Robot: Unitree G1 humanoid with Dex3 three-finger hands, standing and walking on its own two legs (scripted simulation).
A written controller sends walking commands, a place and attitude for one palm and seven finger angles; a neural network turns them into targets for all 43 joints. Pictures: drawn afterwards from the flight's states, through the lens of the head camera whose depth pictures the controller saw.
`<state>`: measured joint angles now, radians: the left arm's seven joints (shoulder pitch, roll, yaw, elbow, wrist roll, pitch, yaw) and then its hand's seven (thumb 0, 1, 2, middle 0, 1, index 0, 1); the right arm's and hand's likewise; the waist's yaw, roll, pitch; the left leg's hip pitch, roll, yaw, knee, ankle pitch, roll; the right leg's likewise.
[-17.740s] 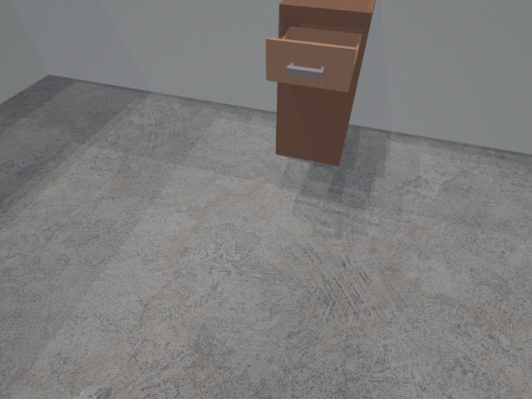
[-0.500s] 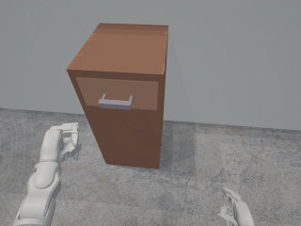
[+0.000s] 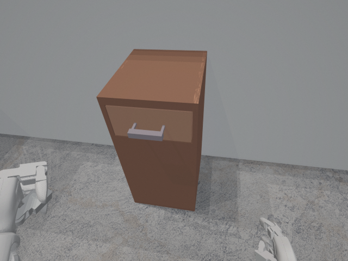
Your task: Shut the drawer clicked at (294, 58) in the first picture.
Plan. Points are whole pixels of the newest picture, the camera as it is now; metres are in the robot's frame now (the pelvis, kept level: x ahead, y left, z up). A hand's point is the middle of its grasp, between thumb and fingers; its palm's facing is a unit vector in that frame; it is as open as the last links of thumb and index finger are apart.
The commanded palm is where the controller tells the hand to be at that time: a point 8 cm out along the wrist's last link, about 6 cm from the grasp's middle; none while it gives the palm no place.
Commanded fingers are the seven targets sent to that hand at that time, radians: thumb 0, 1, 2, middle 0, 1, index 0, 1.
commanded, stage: draw the hand back to the body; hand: left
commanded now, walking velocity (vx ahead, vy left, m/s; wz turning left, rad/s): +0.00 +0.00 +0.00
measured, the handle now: (147, 130) +0.59 +0.19 -0.08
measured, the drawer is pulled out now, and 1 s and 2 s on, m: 0.00 0.00 0.00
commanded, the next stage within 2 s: step back with the hand held close in 0.14 s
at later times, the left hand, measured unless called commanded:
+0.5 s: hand (53, 189) +0.19 +0.25 +0.15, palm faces +0.31 -0.83 -0.47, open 3.3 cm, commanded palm +0.12 +0.29 +0.17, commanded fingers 0.00 0.90 0.90 -1.40 -1.60 -1.40 -1.60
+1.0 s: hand (3, 247) +0.09 +0.27 +0.15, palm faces +0.37 -0.80 -0.48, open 3.3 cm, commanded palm +0.03 +0.31 +0.17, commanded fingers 0.00 0.90 0.90 -1.40 -1.60 -1.40 -1.60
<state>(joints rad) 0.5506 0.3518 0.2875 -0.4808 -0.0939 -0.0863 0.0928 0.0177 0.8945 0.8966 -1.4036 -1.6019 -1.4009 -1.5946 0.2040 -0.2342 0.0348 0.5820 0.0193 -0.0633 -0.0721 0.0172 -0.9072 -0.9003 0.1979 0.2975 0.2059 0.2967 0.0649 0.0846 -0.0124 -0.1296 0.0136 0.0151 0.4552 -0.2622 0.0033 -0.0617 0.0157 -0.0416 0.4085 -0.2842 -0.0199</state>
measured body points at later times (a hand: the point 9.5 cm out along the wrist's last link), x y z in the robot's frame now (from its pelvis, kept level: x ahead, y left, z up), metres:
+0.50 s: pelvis -0.01 +0.01 +0.00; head +0.00 -0.01 +0.45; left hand +0.17 +0.29 +0.18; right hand +0.17 -0.24 -0.09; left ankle -0.01 +0.12 -0.74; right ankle -0.04 -0.10 -0.74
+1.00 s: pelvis -0.09 +0.03 -0.01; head -0.08 +0.03 +0.44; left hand +0.07 +0.31 +0.18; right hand +0.09 -0.20 -0.09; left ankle -0.01 +0.12 -0.74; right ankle -0.04 -0.10 -0.74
